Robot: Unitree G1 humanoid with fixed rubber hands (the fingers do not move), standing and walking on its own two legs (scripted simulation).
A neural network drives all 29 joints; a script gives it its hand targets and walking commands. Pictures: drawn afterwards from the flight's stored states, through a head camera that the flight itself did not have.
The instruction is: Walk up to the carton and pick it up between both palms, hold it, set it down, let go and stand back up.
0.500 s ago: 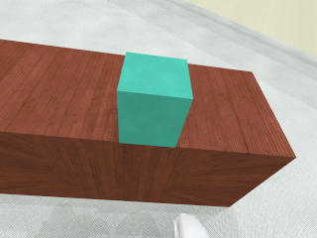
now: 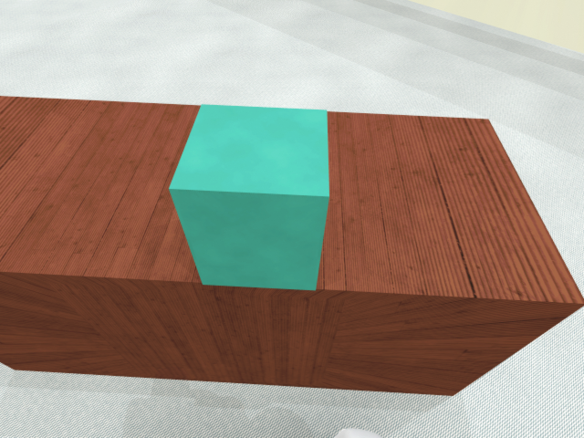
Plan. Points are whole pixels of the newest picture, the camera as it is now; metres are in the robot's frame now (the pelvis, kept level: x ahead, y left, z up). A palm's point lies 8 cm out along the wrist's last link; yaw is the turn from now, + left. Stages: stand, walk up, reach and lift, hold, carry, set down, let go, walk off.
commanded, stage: walk up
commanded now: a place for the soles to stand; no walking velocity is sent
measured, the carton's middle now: (261, 202) +0.48 +0.06 +0.02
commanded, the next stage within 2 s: none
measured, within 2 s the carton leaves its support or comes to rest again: neither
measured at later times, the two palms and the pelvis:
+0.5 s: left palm out of the picture +0.00 +0.25 -0.12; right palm out of the picture +0.05 -0.24 -0.12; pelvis +0.02 +0.00 +0.01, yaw +1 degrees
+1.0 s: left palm out of the picture +0.09 +0.29 -0.14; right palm out of the picture +0.05 -0.20 -0.12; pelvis +0.08 +0.05 +0.01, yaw +3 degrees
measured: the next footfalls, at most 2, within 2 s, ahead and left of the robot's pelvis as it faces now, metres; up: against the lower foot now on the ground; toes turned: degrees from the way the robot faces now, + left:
left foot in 1.26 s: +0.10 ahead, +0.17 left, +0.00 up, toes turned +4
right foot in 1.70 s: +0.11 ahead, -0.05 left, +0.00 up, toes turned +4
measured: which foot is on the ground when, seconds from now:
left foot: down 0.00-1.00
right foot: down 0.00-1.00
